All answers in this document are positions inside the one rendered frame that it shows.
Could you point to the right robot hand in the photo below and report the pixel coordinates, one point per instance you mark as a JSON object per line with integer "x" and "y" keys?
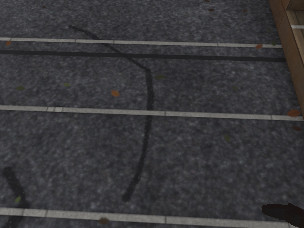
{"x": 291, "y": 213}

